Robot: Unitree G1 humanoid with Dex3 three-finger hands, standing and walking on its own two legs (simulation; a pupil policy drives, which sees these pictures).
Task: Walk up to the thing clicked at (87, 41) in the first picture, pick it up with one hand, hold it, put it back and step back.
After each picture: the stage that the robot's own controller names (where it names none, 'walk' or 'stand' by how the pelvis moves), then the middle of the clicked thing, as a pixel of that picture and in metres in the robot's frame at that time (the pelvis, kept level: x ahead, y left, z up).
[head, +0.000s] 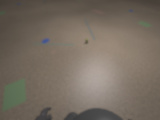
stand; (86, 41) +1.76 +0.11 -0.72
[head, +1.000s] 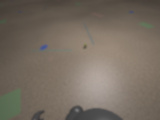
walk; (85, 46) +1.62 +0.23 -0.72
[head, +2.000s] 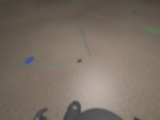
walk; (79, 59) +1.07 +0.26 -0.72
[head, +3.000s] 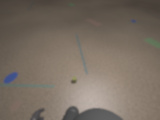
walk; (74, 80) +0.64 +0.22 -0.70
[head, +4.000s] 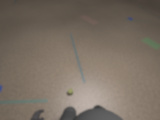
stand; (70, 92) +0.40 +0.18 -0.71
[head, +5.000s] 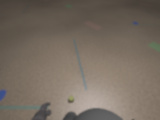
stand; (71, 99) +0.35 +0.20 -0.71
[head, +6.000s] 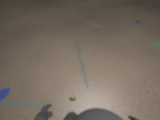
stand; (73, 97) +0.37 +0.19 -0.72
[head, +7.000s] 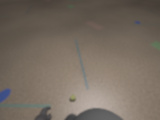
stand; (73, 98) +0.36 +0.20 -0.72
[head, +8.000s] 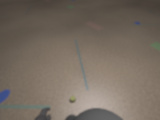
stand; (73, 99) +0.35 +0.20 -0.73
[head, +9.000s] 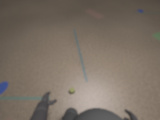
go down; (72, 90) +0.37 +0.19 -0.71
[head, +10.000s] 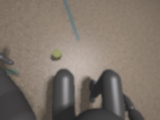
go down; (57, 55) +0.45 +0.22 -0.28
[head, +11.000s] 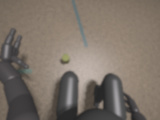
close in; (66, 59) +0.46 +0.19 -0.32
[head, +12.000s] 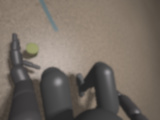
close in; (32, 50) +0.45 +0.24 -0.23
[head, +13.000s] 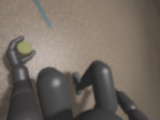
close; (25, 50) +0.44 +0.25 -0.23
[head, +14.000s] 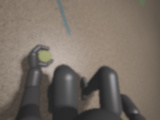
lift; (44, 56) +0.37 +0.24 -0.19
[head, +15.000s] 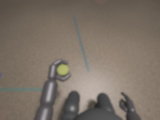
lift; (64, 72) +0.32 +0.18 +0.00
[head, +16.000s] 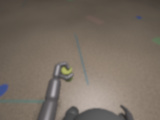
hold; (67, 74) +0.32 +0.17 +0.01
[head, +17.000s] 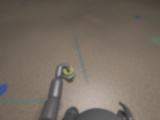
hold; (69, 74) +0.33 +0.16 -0.01
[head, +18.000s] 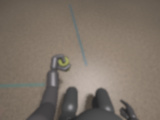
crouch; (64, 64) +0.39 +0.18 -0.06
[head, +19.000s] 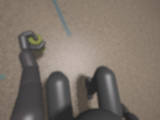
lower; (38, 44) +0.49 +0.26 -0.14
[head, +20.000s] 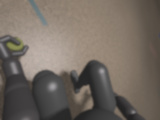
lower; (16, 48) +0.45 +0.26 -0.24
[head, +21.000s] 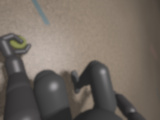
lower; (19, 46) +0.46 +0.26 -0.24
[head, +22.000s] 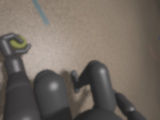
lower; (19, 45) +0.46 +0.26 -0.24
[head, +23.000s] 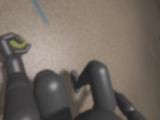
lower; (19, 45) +0.46 +0.25 -0.24
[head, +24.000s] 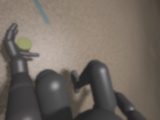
withdraw; (23, 46) +0.45 +0.24 -0.25
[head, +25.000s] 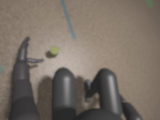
stand; (53, 52) +0.46 +0.21 -0.26
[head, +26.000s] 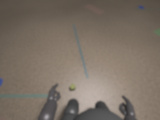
stand; (72, 87) +0.40 +0.16 -0.62
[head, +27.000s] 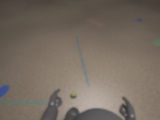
stand; (74, 94) +0.40 +0.17 -0.67
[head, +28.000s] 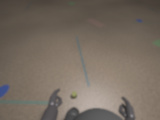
stand; (74, 95) +0.39 +0.16 -0.67
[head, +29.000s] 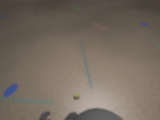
stand; (77, 96) +0.41 +0.17 -0.72
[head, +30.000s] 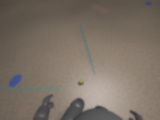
walk; (81, 82) +0.48 +0.12 -0.71
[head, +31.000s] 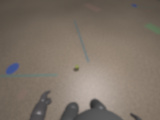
walk; (76, 68) +0.73 +0.16 -0.70
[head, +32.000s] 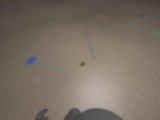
stand; (83, 62) +1.00 +0.17 -0.70
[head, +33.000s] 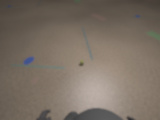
stand; (81, 63) +1.00 +0.15 -0.72
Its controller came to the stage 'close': yes
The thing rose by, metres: 0.72
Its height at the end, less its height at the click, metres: +0.00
